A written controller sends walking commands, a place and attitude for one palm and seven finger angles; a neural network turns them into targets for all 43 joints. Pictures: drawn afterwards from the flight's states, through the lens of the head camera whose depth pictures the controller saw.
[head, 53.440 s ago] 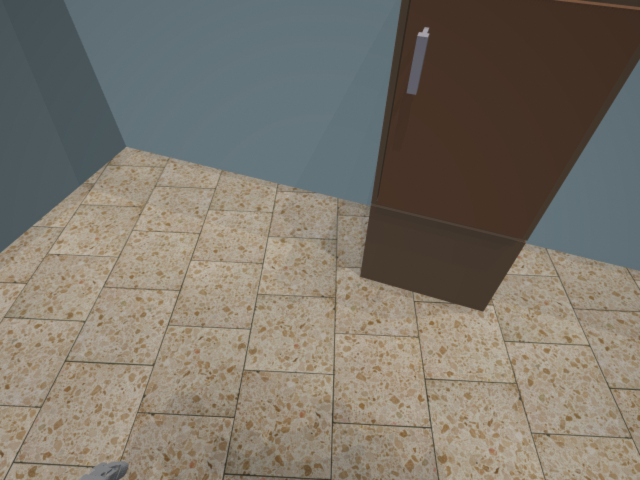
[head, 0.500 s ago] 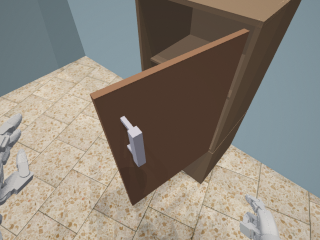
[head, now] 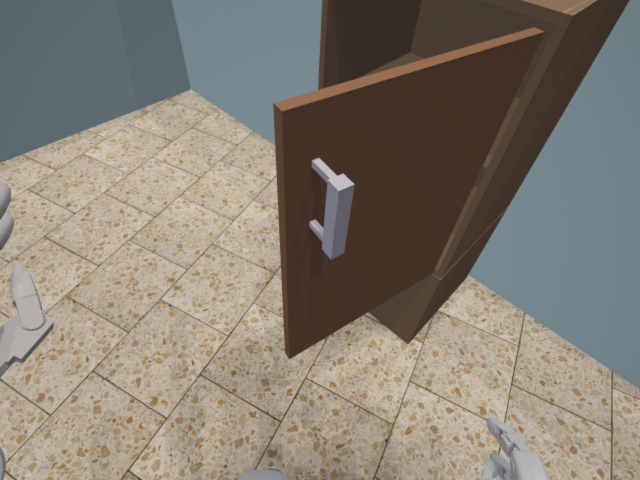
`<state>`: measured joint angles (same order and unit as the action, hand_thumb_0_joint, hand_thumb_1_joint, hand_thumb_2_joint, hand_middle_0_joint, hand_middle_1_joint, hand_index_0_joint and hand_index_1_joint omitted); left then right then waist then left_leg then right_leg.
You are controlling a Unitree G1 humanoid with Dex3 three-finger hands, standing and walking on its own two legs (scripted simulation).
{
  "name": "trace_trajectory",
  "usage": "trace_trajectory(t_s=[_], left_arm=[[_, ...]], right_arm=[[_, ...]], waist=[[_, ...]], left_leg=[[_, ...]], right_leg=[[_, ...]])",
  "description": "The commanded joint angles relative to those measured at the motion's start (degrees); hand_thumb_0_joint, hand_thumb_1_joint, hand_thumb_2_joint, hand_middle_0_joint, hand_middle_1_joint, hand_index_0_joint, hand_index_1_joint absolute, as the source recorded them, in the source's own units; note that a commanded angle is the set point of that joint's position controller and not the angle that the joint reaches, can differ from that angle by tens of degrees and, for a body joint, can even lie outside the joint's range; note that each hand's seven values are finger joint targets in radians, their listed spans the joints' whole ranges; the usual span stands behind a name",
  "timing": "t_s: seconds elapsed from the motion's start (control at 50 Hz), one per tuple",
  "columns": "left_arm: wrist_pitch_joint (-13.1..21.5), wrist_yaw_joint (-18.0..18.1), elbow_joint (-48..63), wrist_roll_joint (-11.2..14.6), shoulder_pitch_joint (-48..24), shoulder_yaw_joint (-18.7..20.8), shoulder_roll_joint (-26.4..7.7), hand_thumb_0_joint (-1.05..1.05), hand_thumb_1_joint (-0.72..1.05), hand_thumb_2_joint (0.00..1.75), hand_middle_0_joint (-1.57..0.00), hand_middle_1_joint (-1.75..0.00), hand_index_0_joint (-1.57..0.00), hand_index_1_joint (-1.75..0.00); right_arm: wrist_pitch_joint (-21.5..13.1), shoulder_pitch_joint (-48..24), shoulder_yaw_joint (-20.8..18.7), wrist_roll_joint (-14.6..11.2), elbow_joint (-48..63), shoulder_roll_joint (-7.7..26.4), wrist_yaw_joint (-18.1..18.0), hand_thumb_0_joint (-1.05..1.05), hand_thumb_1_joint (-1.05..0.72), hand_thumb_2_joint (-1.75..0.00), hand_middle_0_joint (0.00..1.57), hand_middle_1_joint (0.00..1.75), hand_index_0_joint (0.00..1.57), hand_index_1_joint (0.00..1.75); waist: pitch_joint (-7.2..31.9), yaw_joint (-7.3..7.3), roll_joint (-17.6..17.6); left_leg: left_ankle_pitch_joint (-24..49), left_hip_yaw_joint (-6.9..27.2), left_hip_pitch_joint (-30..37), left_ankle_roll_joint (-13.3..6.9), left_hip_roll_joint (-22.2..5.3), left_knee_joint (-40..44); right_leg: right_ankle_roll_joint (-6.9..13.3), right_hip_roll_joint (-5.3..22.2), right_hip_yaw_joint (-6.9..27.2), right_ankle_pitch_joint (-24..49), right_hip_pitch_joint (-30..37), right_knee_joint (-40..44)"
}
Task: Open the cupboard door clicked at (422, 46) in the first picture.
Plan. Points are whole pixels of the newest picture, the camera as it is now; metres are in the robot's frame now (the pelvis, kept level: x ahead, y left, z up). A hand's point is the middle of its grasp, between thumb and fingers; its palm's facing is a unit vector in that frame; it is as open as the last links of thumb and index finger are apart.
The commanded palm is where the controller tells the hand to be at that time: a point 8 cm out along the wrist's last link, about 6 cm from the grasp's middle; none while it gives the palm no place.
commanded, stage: step back with the hand held close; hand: left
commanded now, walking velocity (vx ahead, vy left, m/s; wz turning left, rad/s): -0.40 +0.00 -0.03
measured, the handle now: (327, 209) +0.41 +0.03 +0.13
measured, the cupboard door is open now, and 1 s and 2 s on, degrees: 78 78 78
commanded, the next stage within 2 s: stop stepping back and stand still in 0.20 s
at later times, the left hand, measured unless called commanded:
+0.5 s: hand (9, 419) +0.13 +0.23 +0.19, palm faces +0.30 -0.83 -0.47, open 7.4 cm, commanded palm +0.09 +0.28 +0.20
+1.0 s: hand out of the picture +0.09 +0.27 +0.17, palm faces +0.40 -0.84 -0.37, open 7.4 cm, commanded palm +0.03 +0.31 +0.20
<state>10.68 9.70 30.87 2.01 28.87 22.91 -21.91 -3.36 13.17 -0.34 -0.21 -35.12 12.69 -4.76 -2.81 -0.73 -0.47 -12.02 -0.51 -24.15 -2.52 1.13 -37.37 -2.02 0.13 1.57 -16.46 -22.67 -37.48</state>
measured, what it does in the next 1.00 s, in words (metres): walks backwards: right foot, then left foot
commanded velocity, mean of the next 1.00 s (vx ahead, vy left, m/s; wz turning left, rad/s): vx -0.05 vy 0.01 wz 0.00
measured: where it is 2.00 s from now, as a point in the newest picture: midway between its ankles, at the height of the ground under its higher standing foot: outside the picture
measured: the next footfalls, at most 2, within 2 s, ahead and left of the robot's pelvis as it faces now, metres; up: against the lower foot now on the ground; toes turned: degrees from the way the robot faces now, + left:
right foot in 0.34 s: -0.15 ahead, -0.08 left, +0.00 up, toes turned -4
left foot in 0.50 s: -0.01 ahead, +0.10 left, +0.00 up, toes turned -5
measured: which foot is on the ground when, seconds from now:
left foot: down 0.00-0.36, up 0.38-0.48, down 0.50-1.00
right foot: up 0.00-0.32, down 0.34-1.00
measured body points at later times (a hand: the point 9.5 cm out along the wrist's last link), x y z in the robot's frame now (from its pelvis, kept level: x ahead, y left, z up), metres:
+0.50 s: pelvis -0.09 +0.00 +0.01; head -0.09 +0.01 +0.46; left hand +0.10 +0.28 +0.21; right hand +0.04 -0.26 -0.07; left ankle -0.02 +0.09 -0.72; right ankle -0.18 -0.10 -0.72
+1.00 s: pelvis -0.13 +0.02 +0.01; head -0.15 +0.03 +0.46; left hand +0.06 +0.31 +0.19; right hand -0.01 -0.23 -0.08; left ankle -0.02 +0.09 -0.72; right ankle -0.18 -0.09 -0.72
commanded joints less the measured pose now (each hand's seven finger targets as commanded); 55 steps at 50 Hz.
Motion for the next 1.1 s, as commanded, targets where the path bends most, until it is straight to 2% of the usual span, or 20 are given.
trace_trajectory(t_s=[0.0,0.04,0.16,0.24,0.28,0.32,0.36,0.42,0.5,0.52,0.56,0.62,0.68,0.76,0.8,0.9,0.94,0.98,1.06,1.08], left_arm=[[5.4,1.8,13.2,-0.1,-4.1,11.3,-12.9,0.00,0.90,0.90,-0.20,-0.30,-0.20,-0.30],[5.4,1.8,13.5,0.5,-1.9,10.3,-11.7,0.00,0.90,0.90,-0.20,-0.30,-0.20,-0.30],[3.4,1.0,13.6,1.8,0.4,5.4,-9.0,0.00,0.90,0.90,-0.20,-0.30,-0.20,-0.30],[3.7,0.3,11.9,2.9,3.7,8.9,-13.0,0.00,0.90,0.90,-0.20,-0.30,-0.20,-0.30],[4.8,-1.0,13.0,3.7,2.3,9.1,-14.4,0.00,0.90,0.90,-0.20,-0.30,-0.20,-0.30],[5.3,-0.7,11.7,3.8,2.1,11.5,-17.0,0.00,0.90,0.90,-0.20,-0.30,-0.20,-0.30],[3.6,-0.6,10.2,3.4,3.2,10.1,-14.9,0.00,0.90,0.90,-0.20,-0.30,-0.20,-0.30],[1.9,-0.2,9.0,2.4,1.1,9.4,-13.6,0.00,0.90,0.90,-0.20,-0.30,-0.20,-0.30],[2.3,0.2,5.9,1.6,-4.0,6.8,-12.2,0.00,0.90,0.90,-0.20,-0.30,-0.20,-0.30],[2.4,0.4,5.3,1.1,-2.2,7.3,-12.5,0.00,0.90,0.90,-0.20,-0.30,-0.20,-0.30],[3.0,-0.2,8.6,1.3,-1.8,6.5,-12.1,0.00,0.90,0.90,-0.20,-0.30,-0.20,-0.30],[3.5,0.0,10.6,0.9,0.3,7.3,-11.9,0.00,0.90,0.90,-0.20,-0.30,-0.20,-0.30],[3.7,0.0,9.6,0.7,3.8,8.6,-12.0,0.00,0.90,0.90,-0.20,-0.30,-0.20,-0.30],[3.9,-0.1,6.9,1.5,3.6,7.5,-10.9,0.00,0.90,0.90,-0.20,-0.30,-0.20,-0.30],[3.5,0.0,5.5,1.3,0.4,6.4,-10.3,0.00,0.90,0.90,-0.20,-0.30,-0.20,-0.30],[3.3,-0.2,4.4,0.6,-8.6,4.1,-10.5,0.00,0.90,0.90,-0.20,-0.30,-0.20,-0.30],[3.8,-0.2,7.9,0.1,-10.8,6.0,-12.5,0.00,0.90,0.90,-0.20,-0.30,-0.20,-0.30],[4.1,0.2,9.3,-0.4,-9.3,6.6,-11.7,0.00,0.90,0.90,-0.20,-0.30,-0.20,-0.30],[3.9,-0.4,9.3,0.1,2.8,7.6,-11.5,0.00,0.90,0.90,-0.20,-0.30,-0.20,-0.30],[-5.4,-8.1,-41.9,-4.8,-1.3,-14.6,0.2,0.00,0.90,0.90,-0.20,-0.30,-0.20,-0.30]], right_arm=[[-5.9,-5.1,-3.8,0.9,9.1,6.5,0.0,0.00,-0.90,-0.90,0.20,0.30,0.20,0.30],[-6.4,-6.2,-4.1,0.7,7.9,6.4,1.1,0.00,-0.90,-0.90,0.20,0.30,0.20,0.30],[-6.3,-5.7,-2.6,1.1,6.3,5.8,2.5,0.00,-0.90,-0.90,0.20,0.30,0.20,0.30],[-4.9,-5.3,-2.3,1.9,6.2,5.7,2.6,0.00,-0.90,-0.90,0.20,0.30,0.20,0.30],[-3.0,-5.7,-2.1,1.6,7.1,5.5,2.8,0.00,-0.90,-0.90,0.20,0.30,0.20,0.30],[-2.1,-6.5,-1.6,1.0,7.8,5.1,2.5,0.00,-0.90,-0.90,0.20,0.30,0.20,0.30],[-2.8,-6.7,-2.5,-0.2,8.2,6.0,1.7,0.00,-0.90,-0.90,0.20,0.30,0.20,0.30],[-2.6,-6.9,-0.7,-0.8,8.8,5.2,0.7,0.00,-0.90,-0.90,0.20,0.30,0.20,0.30],[-4.6,-5.2,-2.0,-1.4,8.1,7.5,-0.5,0.00,-0.90,-0.90,0.20,0.30,0.20,0.30],[-4.8,-4.6,-1.8,-1.0,7.6,7.0,-0.5,0.00,-0.90,-0.90,0.20,0.30,0.20,0.30],[-5.5,-5.4,-1.4,-0.6,8.0,6.7,-0.3,0.00,-0.90,-0.90,0.20,0.30,0.20,0.30],[-6.4,-6.3,-1.5,0.0,8.5,6.6,-0.1,0.00,-0.90,-0.90,0.20,0.30,0.20,0.30],[-6.5,-5.3,-1.8,0.4,8.9,5.8,0.0,0.00,-0.90,-0.90,0.20,0.30,0.20,0.30],[-5.9,-4.0,-2.5,0.4,7.5,6.1,0.2,0.00,-0.90,-0.90,0.20,0.30,0.20,0.30],[-5.7,-4.0,-2.6,0.3,6.6,6.6,0.0,0.00,-0.90,-0.90,0.20,0.30,0.20,0.30],[-6.5,-5.6,-1.9,0.0,6.0,6.8,-1.0,0.00,-0.90,-0.90,0.20,0.30,0.20,0.30],[-7.2,-7.0,-1.4,0.6,6.5,6.9,-1.4,0.00,-0.90,-0.90,0.20,0.30,0.20,0.30],[-7.8,-6.2,-1.2,0.9,7.0,5.6,-1.2,0.00,-0.90,-0.90,0.20,0.30,0.20,0.30],[-7.9,-5.4,-1.1,1.0,8.0,3.9,0.3,0.00,-0.90,-0.90,0.20,0.30,0.20,0.30],[-7.8,-7.3,-3.6,0.6,-9.1,13.9,4.1,0.00,-0.90,-0.90,0.20,0.30,0.20,0.30]], waist=[[7.5,1.40,-13.7],[8.4,0.68,-7.2],[10.2,1.35,-13.4],[13.2,0.32,-14.1],[12.3,0.48,-7.0],[11.0,0.60,4.1],[9.8,0.28,11.2],[7.7,1.53,5.5],[7.1,0.97,-0.2],[8.7,1.14,-3.4],[8.0,0.98,-8.2],[2.8,0.77,-9.2],[3.7,0.65,-9.0],[4.5,1.72,1.7],[3.0,2.11,1.7],[-1.9,2.42,-2.4],[-1.8,1.48,-11.1],[0.9,0.20,-14.8],[7.3,-0.38,-8.2],[6.4,1.27,0.7]], left_leg=[[-22.9,25.3,-7.8,-7.7,-20.6,29.7],[-11.8,18.2,1.1,-7.1,-18.2,24.3],[-8.7,12.6,9.7,-2.5,-14.5,30.2],[-0.6,7.8,11.7,1.4,-12.0,28.5],[4.7,3.6,15.6,3.3,-9.4,20.7],[-1.7,-2.0,19.3,4.6,-2.9,3.0],[-5.7,1.9,8.8,3.6,-0.5,-10.4],[-1.0,1.3,2.7,2.0,-2.3,0.3],[19.3,4.5,17.4,-0.9,-6.1,10.0],[22.4,7.5,18.3,-1.8,-6.9,10.5],[13.0,12.8,13.2,-1.8,-8.5,16.1],[-17.7,13.5,2.5,0.0,-7.6,26.8],[-17.6,9.7,1.1,2.0,-5.1,25.5],[-3.8,4.3,13.1,2.9,-1.9,6.7],[-1.4,4.3,14.3,2.5,-2.2,2.6],[-7.9,8.9,15.8,1.7,-4.6,10.8],[-22.2,17.2,8.6,1.1,-8.0,26.3],[-31.9,22.2,0.2,0.4,-10.9,36.2],[-14.4,10.2,3.7,2.3,-5.4,26.7],[11.0,10.2,3.6,-0.2,-5.2,4.1]], right_leg=[[1.4,-4.8,3.3,-11.7,6.6,-30.6],[1.2,-3.6,2.9,-10.4,0.9,-28.2],[1.8,-5.6,-3.9,-14.6,6.0,-8.1],[3.6,-5.2,-4.9,-7.3,15.3,15.2],[4.2,-0.8,-1.2,-0.1,12.8,26.0],[7.1,10.2,5.9,4.0,-0.2,28.1],[9.2,14.2,8.4,15.1,2.1,21.9],[7.2,12.3,5.4,32.2,13.7,13.9],[-0.2,3.7,2.1,21.3,9.2,12.2],[0.0,1.8,0.3,17.9,9.1,11.3],[0.9,-0.3,-1.0,3.5,11.8,11.2],[2.8,-1.7,-2.1,-7.5,15.2,14.5],[3.9,-1.4,-2.8,-9.9,16.8,17.7],[7.3,6.6,6.0,-13.1,3.0,26.1],[7.8,7.8,7.1,-11.1,-0.9,25.4],[4.4,2.4,2.6,-14.6,-3.6,20.4],[2.3,-2.7,-1.0,-13.2,3.9,12.8],[2.5,-5.3,-2.6,-10.0,15.3,2.7],[3.9,-2.4,-1.8,-5.0,21.8,18.4],[5.7,6.5,2.7,16.0,13.4,15.3]])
